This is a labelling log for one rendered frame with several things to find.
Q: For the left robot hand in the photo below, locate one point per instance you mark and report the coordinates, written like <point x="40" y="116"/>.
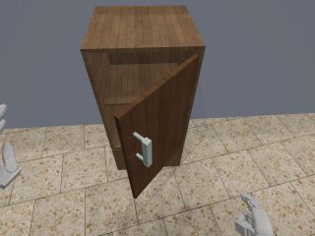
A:
<point x="10" y="170"/>

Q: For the right robot hand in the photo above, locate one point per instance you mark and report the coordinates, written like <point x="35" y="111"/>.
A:
<point x="257" y="222"/>

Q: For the handle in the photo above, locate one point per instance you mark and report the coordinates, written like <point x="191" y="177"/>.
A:
<point x="147" y="150"/>

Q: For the cupboard door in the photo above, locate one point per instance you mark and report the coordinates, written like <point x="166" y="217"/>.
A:
<point x="159" y="114"/>

